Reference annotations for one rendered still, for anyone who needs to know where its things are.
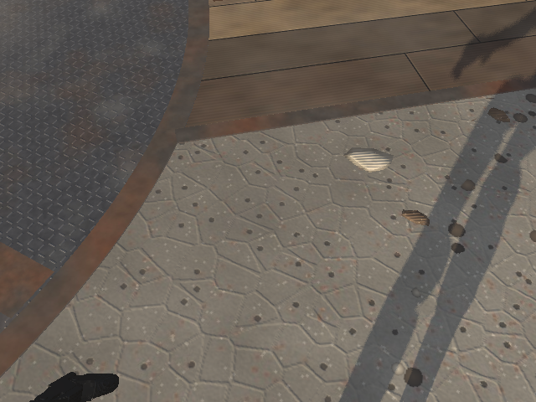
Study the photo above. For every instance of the left robot hand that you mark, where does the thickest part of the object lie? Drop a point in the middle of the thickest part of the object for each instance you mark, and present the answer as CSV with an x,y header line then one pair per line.
x,y
78,388

